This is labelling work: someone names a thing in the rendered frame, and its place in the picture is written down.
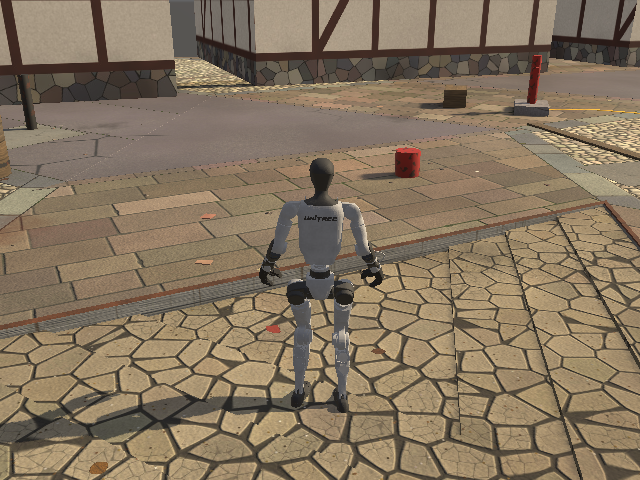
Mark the right robot hand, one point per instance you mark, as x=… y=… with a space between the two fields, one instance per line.
x=378 y=275

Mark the robot right forearm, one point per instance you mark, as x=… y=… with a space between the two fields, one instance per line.
x=371 y=260

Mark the left robot hand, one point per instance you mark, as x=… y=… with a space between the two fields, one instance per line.
x=263 y=275

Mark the robot right upper arm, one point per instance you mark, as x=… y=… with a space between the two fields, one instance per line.
x=353 y=213

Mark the right robot foot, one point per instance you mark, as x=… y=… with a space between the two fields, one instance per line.
x=342 y=404

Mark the robot left upper arm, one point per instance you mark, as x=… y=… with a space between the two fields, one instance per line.
x=289 y=210

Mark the robot left forearm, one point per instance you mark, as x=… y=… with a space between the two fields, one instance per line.
x=270 y=259

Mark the humanoid robot torso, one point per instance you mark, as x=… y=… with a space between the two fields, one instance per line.
x=320 y=237

